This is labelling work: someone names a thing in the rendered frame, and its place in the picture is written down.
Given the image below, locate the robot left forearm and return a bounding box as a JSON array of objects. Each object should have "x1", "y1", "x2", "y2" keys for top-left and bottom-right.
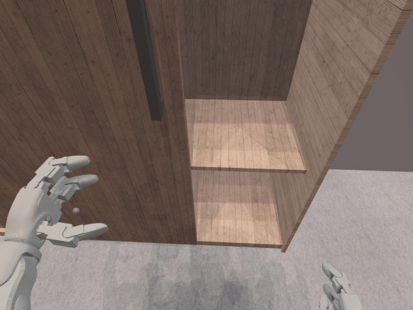
[{"x1": 0, "y1": 240, "x2": 42, "y2": 310}]

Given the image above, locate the robot right hand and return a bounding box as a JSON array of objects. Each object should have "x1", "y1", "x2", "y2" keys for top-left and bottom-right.
[{"x1": 316, "y1": 262, "x2": 364, "y2": 310}]

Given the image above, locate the handle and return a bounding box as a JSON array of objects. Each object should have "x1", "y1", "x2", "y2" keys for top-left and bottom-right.
[{"x1": 126, "y1": 0, "x2": 163, "y2": 121}]

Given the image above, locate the robot left hand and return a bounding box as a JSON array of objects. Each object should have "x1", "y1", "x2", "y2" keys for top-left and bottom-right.
[{"x1": 4, "y1": 156, "x2": 108, "y2": 249}]

